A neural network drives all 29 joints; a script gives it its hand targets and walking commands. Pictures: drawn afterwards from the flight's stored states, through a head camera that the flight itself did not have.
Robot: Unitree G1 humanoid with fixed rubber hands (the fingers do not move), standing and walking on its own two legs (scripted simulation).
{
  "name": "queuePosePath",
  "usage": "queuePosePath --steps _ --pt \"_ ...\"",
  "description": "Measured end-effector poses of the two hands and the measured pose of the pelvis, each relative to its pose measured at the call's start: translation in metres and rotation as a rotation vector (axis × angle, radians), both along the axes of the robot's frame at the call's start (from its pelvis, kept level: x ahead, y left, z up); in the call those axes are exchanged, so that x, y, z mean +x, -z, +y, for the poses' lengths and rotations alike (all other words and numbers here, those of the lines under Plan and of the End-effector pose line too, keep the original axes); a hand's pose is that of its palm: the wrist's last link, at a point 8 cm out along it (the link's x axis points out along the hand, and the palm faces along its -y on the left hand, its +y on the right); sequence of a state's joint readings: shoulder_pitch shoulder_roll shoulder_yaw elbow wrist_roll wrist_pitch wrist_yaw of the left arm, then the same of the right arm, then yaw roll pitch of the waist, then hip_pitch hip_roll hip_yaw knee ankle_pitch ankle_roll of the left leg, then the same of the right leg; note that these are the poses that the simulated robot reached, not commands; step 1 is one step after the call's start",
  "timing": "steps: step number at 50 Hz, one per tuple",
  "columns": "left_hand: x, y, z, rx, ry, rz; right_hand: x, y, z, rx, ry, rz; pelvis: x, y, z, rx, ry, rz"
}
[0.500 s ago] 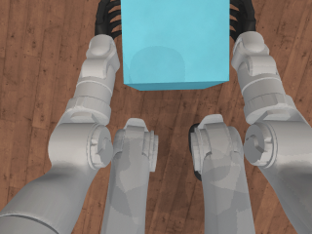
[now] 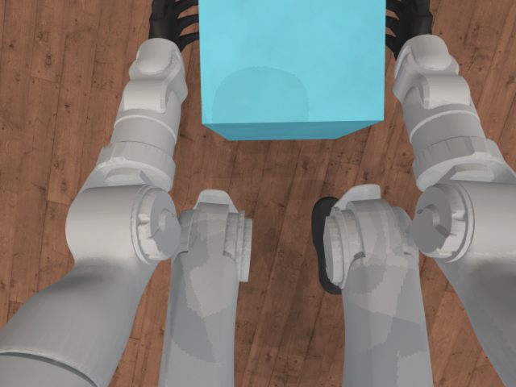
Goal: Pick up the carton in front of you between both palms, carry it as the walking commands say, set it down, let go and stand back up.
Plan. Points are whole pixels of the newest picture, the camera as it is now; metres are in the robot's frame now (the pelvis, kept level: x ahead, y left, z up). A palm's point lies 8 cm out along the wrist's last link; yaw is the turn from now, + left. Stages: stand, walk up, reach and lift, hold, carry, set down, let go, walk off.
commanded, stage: set down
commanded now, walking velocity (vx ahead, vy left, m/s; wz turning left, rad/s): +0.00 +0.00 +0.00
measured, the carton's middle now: (285, 67) +0.50 -0.02 -0.23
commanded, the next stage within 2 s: let go in 1.40 s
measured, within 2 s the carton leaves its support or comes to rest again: rests again in 0.12 s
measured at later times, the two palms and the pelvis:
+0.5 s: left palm (137, 40) +0.52 +0.17 -0.15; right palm (447, 33) +0.51 -0.22 -0.15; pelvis +0.00 +0.00 +0.00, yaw +0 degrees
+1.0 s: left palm out of the picture +0.52 +0.17 +0.02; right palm out of the picture +0.51 -0.23 +0.02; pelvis +0.02 +0.00 +0.13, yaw +0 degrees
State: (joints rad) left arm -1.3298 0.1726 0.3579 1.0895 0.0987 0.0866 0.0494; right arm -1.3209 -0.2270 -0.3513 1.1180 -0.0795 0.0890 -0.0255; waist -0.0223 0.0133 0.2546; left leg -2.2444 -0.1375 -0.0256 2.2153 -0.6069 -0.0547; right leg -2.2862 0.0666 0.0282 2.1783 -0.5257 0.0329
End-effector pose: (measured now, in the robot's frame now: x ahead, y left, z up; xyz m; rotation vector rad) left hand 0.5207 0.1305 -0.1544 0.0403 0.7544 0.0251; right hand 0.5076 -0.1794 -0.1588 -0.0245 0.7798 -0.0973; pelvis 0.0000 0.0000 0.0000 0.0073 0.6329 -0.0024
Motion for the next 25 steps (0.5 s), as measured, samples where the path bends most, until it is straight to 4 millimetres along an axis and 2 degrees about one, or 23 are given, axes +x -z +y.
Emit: queuePosePath --steps 6,11,15,20,25 --pt "0.000 0.006 0.002 0.016 0.022 -0.009 0.000 0.006 -0.001 -0.011 -0.007 -0.013 -0.001 0.002 0.000 0.001 0.000 -0.017" --pt "-0.015 0.027 0.027 0.057 -0.033 0.032 -0.014 0.024 -0.024 -0.051 0.053 0.017 0.000 0.001 0.000 0.001 0.000 -0.014" --pt "-0.018 0.034 0.042 0.066 -0.051 0.019 -0.018 0.031 -0.040 -0.066 0.077 0.004 0.001 0.002 0.000 0.001 -0.003 -0.007" --pt "-0.008 0.024 0.043 0.051 -0.053 -0.042 -0.007 0.019 -0.044 -0.058 0.079 -0.059 0.001 0.004 0.000 0.000 -0.003 -0.003" --pt "0.000 -0.007 0.037 0.042 -0.051 -0.103 0.002 -0.011 -0.039 -0.041 0.072 -0.124 0.002 -0.003 0.001 0.000 0.003 0.004"
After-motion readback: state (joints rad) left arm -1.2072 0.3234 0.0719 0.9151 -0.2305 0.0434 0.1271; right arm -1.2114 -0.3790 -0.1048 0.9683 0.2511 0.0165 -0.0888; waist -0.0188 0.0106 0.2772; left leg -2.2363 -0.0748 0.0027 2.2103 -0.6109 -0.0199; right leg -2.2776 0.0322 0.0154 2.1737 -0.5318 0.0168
